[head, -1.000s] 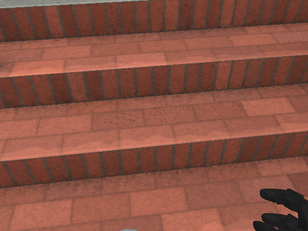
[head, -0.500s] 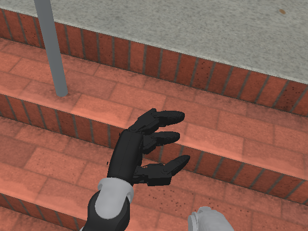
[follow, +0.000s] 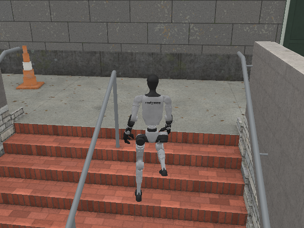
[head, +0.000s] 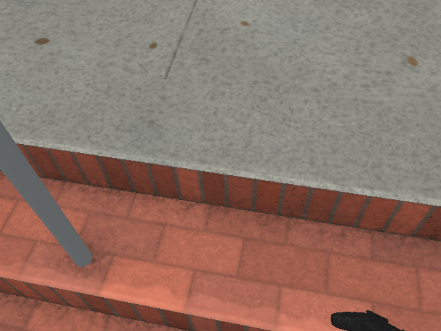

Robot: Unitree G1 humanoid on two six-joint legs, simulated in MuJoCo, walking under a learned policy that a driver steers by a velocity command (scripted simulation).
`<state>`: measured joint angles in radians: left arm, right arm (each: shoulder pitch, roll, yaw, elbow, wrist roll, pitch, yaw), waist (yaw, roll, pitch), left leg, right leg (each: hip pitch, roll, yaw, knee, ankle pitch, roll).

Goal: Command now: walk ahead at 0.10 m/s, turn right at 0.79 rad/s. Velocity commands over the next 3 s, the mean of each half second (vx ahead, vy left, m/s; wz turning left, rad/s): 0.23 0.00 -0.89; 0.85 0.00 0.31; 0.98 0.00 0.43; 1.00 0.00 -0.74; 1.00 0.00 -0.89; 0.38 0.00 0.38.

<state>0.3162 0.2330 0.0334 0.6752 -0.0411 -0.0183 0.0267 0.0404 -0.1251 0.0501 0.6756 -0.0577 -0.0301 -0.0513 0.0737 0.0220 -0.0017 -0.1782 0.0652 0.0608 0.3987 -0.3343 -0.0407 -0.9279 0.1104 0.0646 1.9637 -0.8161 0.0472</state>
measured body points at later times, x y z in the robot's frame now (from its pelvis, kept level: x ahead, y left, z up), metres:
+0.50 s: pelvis +0.20 +0.02 +0.15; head +0.18 +0.00 +0.59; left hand +0.38 +0.22 +0.05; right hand +0.33 -0.24 +0.10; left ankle +0.30 +0.14 -0.28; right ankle +0.17 -0.10 -0.59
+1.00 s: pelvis +0.46 +0.07 +0.29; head +0.47 +0.12 +0.74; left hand +0.76 +0.07 +0.29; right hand +0.33 -0.06 +0.16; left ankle +0.42 +0.12 -0.44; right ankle +0.49 -0.08 -0.16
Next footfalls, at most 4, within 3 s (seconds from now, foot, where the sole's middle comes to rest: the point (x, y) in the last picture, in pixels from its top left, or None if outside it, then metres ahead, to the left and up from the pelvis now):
0.12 right None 0.21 -0.11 -0.62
0.68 left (211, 280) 0.45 0.10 -0.48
1.22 right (305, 131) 0.78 -0.11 -0.32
1.58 left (165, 55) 1.06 0.28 -0.33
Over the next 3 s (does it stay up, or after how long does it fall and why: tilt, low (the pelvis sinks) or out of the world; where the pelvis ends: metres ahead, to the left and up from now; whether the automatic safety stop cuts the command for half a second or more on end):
stays up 1.81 -0.33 0.45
